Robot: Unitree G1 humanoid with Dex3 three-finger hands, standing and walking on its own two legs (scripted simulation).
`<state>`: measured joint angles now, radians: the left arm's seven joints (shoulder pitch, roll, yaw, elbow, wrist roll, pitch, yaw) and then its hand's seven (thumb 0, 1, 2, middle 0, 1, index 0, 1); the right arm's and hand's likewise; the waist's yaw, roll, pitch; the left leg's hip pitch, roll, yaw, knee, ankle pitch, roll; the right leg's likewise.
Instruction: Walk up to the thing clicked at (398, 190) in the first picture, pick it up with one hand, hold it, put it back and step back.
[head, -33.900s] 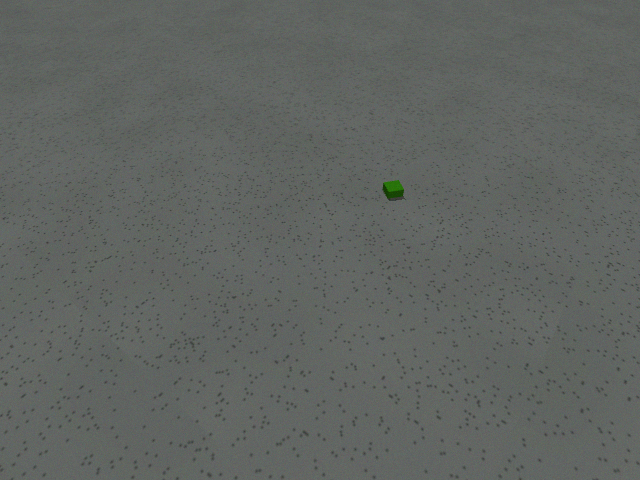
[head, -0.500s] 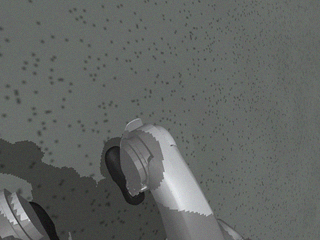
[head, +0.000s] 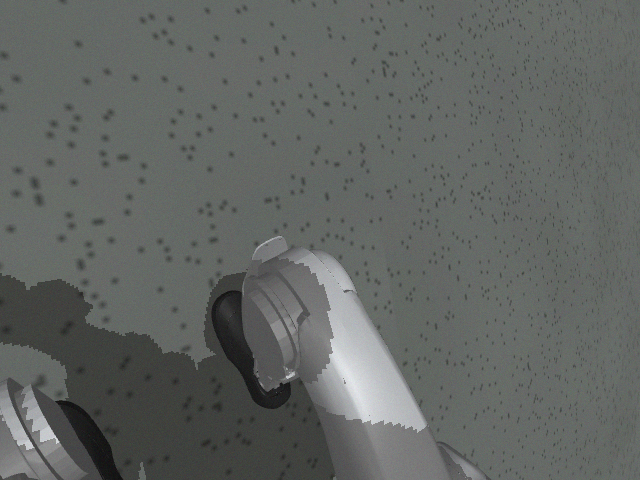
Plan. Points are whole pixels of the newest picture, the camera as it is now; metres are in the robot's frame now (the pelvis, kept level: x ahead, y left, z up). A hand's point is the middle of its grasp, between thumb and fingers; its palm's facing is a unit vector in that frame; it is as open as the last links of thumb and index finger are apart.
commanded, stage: close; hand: left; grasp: from above
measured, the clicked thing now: out of the picture +0.48 +0.39 -0.31
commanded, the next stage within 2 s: none
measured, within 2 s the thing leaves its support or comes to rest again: neither
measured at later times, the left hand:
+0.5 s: hand out of the picture +0.47 +0.38 -0.27, palm faces -0.27 -0.35 -0.90, open 9.9 cm
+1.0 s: hand out of the picture +0.47 +0.38 -0.27, palm faces -0.27 -0.35 -0.89, open 9.9 cm
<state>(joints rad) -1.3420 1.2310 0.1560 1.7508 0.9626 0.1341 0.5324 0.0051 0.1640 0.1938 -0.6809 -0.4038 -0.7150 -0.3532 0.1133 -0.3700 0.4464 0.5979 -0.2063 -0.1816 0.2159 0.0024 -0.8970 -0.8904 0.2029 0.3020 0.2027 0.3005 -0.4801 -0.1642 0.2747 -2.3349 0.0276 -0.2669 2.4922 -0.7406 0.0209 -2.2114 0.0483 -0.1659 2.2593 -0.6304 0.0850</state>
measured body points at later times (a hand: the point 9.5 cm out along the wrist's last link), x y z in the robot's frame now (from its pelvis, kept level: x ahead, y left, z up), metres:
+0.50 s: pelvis +0.00 +0.00 +0.00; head +0.32 +0.13 +0.28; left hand +0.48 +0.40 -0.22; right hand +0.02 -0.24 -0.05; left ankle +0.05 +0.12 -0.29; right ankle +0.13 -0.13 -0.29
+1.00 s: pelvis +0.00 +0.00 +0.00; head +0.32 +0.13 +0.28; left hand +0.48 +0.40 -0.22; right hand +0.02 -0.24 -0.04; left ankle +0.05 +0.12 -0.29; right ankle +0.13 -0.13 -0.29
